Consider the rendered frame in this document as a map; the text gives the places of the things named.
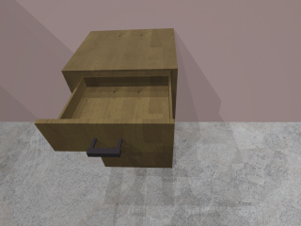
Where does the handle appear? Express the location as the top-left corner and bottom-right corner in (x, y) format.
(87, 137), (122, 157)

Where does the drawer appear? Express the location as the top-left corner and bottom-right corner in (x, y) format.
(34, 74), (175, 153)

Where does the cabinet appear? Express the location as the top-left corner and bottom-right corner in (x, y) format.
(62, 28), (178, 169)

